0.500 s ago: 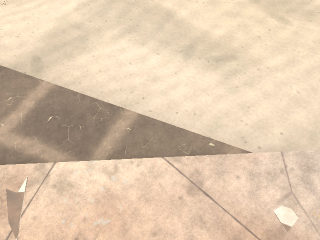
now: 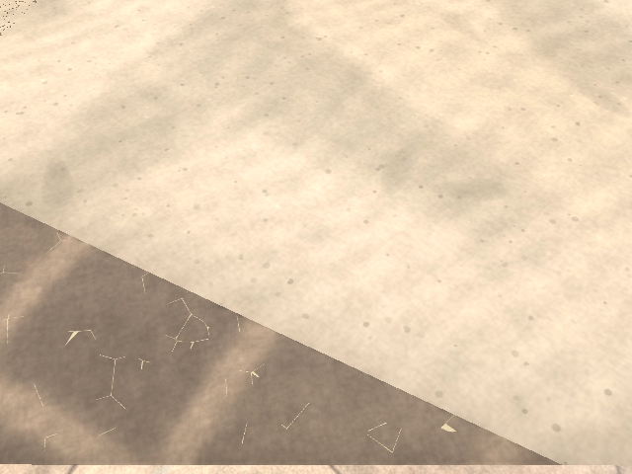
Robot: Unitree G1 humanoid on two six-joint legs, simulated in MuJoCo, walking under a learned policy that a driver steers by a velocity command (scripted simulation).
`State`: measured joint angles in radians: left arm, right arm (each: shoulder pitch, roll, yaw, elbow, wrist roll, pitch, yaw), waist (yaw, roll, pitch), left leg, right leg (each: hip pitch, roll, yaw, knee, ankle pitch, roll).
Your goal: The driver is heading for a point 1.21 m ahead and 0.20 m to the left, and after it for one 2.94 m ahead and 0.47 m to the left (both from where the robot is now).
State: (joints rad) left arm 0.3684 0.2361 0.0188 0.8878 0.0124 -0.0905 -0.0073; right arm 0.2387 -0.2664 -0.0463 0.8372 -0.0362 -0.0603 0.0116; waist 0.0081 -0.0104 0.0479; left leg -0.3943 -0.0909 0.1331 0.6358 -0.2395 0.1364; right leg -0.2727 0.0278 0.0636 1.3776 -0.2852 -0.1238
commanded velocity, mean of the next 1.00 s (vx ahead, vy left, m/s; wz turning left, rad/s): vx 1.00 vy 0.00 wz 0.10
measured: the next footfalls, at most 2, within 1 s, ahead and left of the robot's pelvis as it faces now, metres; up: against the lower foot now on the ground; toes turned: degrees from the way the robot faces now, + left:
right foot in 0.34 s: +0.55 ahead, -0.11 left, -0.02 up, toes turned -1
left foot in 0.86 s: +1.02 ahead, +0.09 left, -0.18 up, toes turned +7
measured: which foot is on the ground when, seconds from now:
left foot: down 0.00-0.38, up 0.40-0.84, down 0.86-1.00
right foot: up 0.00-0.32, down 0.34-0.84, up 0.86-1.00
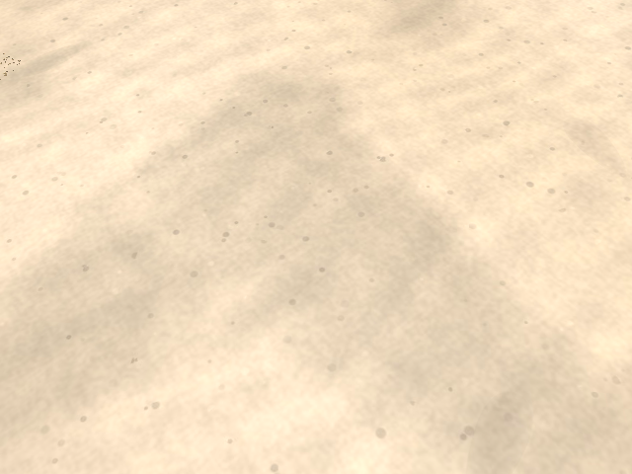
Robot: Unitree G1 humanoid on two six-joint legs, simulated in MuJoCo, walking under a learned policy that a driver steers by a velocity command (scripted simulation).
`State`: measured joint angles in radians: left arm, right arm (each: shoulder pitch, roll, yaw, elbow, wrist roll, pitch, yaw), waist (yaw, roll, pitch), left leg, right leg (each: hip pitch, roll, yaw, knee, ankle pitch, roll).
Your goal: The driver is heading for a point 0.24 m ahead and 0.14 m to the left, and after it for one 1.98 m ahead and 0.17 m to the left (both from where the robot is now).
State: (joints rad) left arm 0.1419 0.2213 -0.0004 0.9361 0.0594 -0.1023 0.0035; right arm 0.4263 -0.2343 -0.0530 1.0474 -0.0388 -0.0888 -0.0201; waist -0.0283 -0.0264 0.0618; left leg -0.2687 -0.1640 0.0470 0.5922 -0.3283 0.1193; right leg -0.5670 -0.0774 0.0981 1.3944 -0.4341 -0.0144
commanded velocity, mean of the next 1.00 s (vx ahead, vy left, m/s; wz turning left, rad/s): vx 0.98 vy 0.00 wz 0.31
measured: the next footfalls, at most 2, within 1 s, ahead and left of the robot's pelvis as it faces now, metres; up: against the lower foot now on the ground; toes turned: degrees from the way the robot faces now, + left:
right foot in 0.16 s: +0.37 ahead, -0.18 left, +0.00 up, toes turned +9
left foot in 0.58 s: +0.65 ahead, +0.20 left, +0.00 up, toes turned +27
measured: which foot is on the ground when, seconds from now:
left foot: down 0.00-0.14, up 0.16-0.56, down 0.58-1.00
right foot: up 0.00-0.14, down 0.16-0.56, up 0.58-1.00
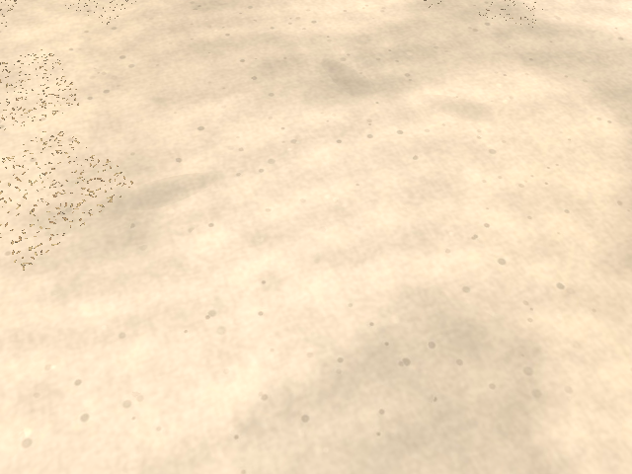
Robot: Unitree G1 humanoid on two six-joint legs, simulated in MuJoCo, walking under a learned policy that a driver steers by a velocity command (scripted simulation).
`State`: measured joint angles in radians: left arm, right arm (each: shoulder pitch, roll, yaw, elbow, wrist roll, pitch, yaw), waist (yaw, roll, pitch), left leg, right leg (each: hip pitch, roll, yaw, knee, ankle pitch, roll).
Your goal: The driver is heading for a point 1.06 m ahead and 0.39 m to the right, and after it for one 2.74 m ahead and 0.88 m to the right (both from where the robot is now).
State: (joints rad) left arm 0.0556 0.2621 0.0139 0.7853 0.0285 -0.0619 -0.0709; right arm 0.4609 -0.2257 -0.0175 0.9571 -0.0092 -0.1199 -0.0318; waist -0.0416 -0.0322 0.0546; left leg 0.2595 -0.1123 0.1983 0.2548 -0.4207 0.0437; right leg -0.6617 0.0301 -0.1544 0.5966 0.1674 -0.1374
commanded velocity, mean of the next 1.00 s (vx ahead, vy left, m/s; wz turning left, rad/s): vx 0.65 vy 0.00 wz -0.82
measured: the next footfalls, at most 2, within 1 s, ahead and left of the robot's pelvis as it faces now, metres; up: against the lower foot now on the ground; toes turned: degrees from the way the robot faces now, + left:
right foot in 0.02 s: +0.25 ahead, -0.03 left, +0.00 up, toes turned -5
left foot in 0.50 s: +0.45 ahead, +0.12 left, +0.00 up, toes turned -35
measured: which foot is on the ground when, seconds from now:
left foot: down 0.00-0.02, up 0.04-0.48, down 0.50-1.00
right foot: up 0.00-0.00, down 0.02-0.50, up 0.52-0.98, down 1.00-1.00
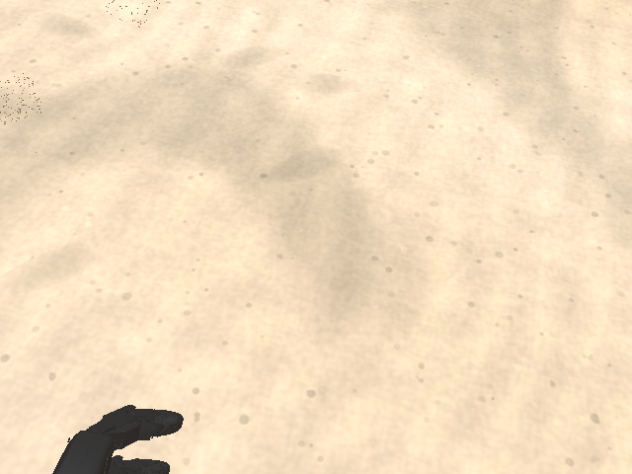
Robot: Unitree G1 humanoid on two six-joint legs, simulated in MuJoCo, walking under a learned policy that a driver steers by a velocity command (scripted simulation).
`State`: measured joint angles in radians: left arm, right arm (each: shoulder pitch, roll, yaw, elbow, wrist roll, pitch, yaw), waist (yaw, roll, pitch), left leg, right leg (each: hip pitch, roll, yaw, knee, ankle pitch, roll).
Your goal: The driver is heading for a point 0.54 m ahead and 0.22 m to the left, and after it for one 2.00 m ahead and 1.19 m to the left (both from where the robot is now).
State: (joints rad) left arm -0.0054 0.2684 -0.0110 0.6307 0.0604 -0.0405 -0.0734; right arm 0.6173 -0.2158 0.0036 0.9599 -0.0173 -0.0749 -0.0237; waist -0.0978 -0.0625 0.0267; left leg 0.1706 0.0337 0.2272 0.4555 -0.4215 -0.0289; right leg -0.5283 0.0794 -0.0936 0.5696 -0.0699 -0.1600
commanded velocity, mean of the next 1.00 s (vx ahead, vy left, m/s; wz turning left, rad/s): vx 0.45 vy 0.00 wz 0.66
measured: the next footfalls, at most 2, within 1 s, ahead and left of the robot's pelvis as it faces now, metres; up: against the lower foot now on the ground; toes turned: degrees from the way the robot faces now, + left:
left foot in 0.60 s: +0.40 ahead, +0.19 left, +0.00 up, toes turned +27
right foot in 0.96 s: +0.78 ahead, +0.22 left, +0.00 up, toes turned +45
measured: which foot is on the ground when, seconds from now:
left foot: down 0.00-0.00, up 0.02-0.58, down 0.60-0.96, up 0.98-1.00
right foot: down 0.00-0.62, up 0.64-0.94, down 0.96-1.00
